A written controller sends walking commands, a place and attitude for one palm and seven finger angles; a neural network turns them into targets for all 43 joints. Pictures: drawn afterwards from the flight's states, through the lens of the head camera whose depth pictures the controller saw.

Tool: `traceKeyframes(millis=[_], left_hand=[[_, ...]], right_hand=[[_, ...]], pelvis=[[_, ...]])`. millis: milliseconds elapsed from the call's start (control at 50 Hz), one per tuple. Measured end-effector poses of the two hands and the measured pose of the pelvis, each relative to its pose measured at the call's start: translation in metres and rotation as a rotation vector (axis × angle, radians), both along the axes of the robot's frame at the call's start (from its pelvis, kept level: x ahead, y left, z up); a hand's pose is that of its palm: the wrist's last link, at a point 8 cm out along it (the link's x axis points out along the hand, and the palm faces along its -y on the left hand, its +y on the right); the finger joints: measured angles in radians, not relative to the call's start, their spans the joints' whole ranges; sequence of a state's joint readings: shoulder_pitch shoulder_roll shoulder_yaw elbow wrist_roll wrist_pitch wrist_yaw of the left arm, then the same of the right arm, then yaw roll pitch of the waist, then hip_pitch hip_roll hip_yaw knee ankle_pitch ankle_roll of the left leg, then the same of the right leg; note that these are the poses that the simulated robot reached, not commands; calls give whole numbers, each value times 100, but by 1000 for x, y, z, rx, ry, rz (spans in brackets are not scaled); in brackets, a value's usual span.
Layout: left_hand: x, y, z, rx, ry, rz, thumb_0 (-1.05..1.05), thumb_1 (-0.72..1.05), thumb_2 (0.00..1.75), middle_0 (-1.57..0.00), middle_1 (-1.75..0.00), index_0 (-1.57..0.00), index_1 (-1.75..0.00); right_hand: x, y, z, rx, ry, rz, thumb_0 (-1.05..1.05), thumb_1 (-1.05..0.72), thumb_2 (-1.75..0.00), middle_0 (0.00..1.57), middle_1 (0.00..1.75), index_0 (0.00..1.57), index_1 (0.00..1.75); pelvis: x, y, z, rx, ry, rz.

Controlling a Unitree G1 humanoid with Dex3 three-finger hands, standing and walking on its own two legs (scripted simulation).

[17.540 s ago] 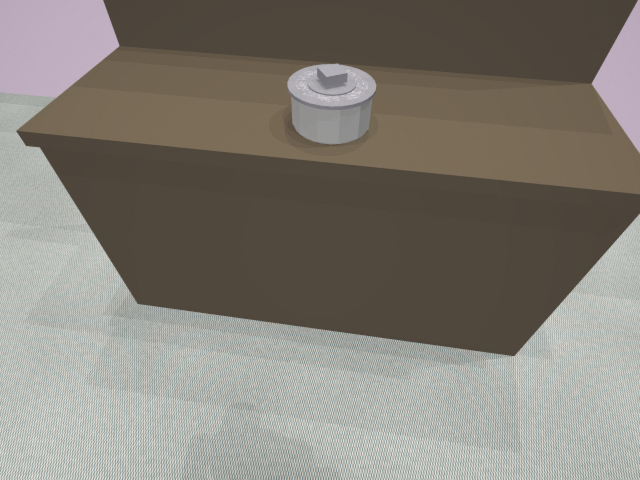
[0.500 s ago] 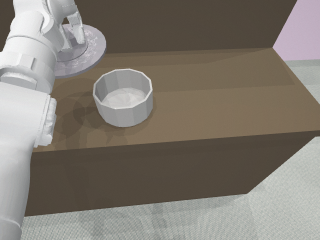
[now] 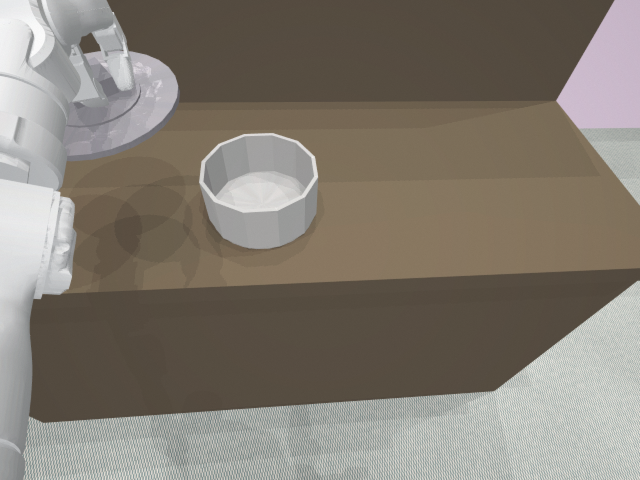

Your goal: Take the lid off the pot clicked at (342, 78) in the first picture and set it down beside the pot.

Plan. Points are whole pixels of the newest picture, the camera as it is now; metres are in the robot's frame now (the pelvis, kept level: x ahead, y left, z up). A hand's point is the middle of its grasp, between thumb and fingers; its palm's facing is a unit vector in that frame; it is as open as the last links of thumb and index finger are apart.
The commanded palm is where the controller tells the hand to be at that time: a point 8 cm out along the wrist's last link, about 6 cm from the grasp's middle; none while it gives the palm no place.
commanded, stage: move the lid sideways beside the pot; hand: left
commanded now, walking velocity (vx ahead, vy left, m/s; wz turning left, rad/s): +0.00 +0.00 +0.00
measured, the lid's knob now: (86, 82) +0.52 +0.23 +0.22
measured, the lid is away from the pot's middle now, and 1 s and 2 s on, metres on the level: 0.18 0.27 0.24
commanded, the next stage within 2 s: lower the lid onto the table in 0.72 s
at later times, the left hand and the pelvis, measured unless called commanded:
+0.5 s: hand (41, 83) +0.49 +0.26 +0.24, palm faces -0.34 -0.13 -0.93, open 5.9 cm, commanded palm +0.53 +0.27 +0.32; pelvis +0.00 +0.00 +0.00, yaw +0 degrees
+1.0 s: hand (12, 94) +0.49 +0.30 +0.23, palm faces -0.36 -0.21 -0.91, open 5.9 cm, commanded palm +0.53 +0.28 +0.30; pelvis +0.01 +0.00 +0.00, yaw +0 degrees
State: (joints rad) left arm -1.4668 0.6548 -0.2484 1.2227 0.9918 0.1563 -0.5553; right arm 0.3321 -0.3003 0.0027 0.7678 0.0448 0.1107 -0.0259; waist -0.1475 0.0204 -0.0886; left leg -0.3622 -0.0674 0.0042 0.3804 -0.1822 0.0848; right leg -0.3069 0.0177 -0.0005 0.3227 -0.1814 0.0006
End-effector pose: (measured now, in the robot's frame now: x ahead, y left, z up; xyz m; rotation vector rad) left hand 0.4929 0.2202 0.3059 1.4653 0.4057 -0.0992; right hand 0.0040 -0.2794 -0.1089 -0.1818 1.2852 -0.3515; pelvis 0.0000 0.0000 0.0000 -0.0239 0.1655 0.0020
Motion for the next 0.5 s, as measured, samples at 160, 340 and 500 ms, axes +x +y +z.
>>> traceKeyframes(millis=[160, 340, 500], left_hand=[[-3, 23, 1, -5, 8, 38, 3, 26, 79, -47, -94, -88, -115], [-5, 38, -1, 12, 15, 38, 3, 26, 79, -47, -94, -88, -115], [0, 46, -6, 2, 38, 56, 3, 26, 79, -47, -94, -88, -115]], right_hand=[[-2, 1, 1, -5, 16, -7, 0, -90, -90, 20, 30, 21, 30], [-4, 5, 0, -1, 42, 2, 0, -90, -90, 20, 30, 21, 30], [-6, 5, 0, -6, 58, -8, 0, -90, -90, 20, 30, 21, 30]], pelvis=[[1, 2, 0, -3, 1, 1], [1, 5, 0, -5, 10, 9], [3, 5, -1, -6, 21, 7]])
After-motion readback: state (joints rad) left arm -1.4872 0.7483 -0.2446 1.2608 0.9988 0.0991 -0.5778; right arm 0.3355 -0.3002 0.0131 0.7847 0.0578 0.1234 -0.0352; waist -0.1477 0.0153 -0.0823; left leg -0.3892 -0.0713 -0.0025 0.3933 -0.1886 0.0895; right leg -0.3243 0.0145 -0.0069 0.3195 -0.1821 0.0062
